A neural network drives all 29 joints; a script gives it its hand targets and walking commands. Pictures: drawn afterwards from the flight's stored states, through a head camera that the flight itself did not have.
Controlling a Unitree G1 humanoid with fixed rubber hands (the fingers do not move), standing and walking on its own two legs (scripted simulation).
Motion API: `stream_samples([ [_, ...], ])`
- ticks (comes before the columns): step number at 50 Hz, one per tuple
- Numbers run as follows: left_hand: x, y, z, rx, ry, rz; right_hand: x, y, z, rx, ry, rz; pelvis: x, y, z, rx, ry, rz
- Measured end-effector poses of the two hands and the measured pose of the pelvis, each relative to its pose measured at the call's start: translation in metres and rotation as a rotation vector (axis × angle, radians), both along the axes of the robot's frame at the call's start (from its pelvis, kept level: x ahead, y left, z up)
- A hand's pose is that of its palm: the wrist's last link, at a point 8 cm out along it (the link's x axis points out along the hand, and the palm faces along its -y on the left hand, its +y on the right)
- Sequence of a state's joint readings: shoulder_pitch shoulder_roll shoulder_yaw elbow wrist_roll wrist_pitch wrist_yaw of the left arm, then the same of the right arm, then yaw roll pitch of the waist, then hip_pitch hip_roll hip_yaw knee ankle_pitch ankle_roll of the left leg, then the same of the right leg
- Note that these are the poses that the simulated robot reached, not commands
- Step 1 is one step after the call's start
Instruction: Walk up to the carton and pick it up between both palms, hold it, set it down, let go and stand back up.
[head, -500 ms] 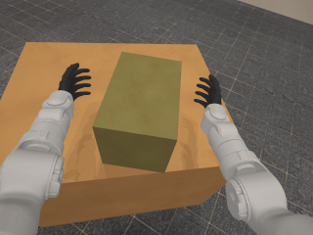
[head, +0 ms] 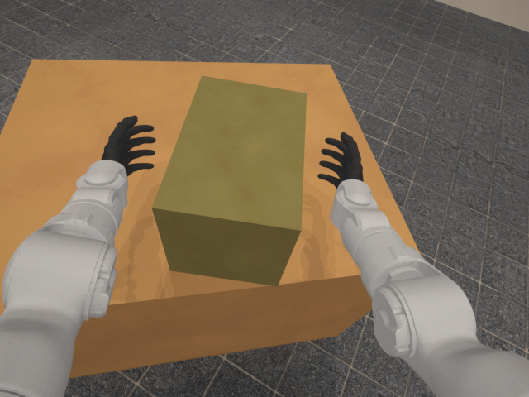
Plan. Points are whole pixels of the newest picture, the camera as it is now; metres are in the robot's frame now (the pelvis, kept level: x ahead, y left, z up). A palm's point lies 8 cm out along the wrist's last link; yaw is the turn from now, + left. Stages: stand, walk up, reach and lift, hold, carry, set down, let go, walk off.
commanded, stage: reach and lift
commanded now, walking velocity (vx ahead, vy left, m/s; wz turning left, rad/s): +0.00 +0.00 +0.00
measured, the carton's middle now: (239, 180) +0.50 -0.02 -0.03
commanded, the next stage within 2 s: none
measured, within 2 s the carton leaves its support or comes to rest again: neither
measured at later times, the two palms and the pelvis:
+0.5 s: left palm (134, 186) +0.47 +0.16 +0.01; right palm (331, 204) +0.40 -0.17 +0.02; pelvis -0.02 +0.01 -0.03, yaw -1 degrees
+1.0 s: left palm (149, 183) +0.47 +0.14 +0.01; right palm (322, 204) +0.41 -0.15 +0.01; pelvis -0.01 +0.01 -0.02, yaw -2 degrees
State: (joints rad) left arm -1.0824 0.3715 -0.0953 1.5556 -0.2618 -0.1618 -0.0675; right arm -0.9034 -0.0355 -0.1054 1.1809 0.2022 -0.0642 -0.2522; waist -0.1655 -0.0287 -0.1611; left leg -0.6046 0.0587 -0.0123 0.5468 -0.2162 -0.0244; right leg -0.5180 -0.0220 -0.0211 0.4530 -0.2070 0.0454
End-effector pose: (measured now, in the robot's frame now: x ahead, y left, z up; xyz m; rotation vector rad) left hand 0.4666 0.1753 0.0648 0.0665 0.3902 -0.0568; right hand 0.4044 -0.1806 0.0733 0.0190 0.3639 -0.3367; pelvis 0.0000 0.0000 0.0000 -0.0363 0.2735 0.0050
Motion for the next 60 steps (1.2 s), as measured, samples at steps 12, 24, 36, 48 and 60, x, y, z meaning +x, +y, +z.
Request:
stream_samples([
  [12, -0.003, -0.011, -0.053, -0.033, -0.028, 0.005, -0.009, 0.002, -0.048, -0.036, 0.001, -0.01, -0.017, 0.001, -0.019, -0.02, 0.148, -0.002],
  [24, -0.001, -0.014, -0.056, -0.013, -0.038, -0.015, -0.007, 0.012, -0.055, -0.015, -0.003, 0.006, -0.021, 0.011, -0.028, -0.025, 0.187, -0.002],
  [36, 0.009, -0.026, -0.049, -0.016, -0.067, -0.066, 0.006, 0.024, -0.054, -0.015, -0.019, 0.018, -0.013, 0.016, -0.025, -0.028, 0.167, -0.012],
  [48, 0.007, -0.037, -0.056, -0.039, -0.076, -0.077, 0.004, 0.025, -0.062, -0.013, -0.068, -0.008, -0.008, 0.014, -0.017, -0.019, 0.138, -0.024],
  [60, 0.001, -0.038, -0.057, -0.017, -0.09, -0.083, -0.005, 0.029, -0.07, -0.046, -0.124, -0.017, 0.004, 0.014, -0.003, -0.007, 0.078, -0.013],
])
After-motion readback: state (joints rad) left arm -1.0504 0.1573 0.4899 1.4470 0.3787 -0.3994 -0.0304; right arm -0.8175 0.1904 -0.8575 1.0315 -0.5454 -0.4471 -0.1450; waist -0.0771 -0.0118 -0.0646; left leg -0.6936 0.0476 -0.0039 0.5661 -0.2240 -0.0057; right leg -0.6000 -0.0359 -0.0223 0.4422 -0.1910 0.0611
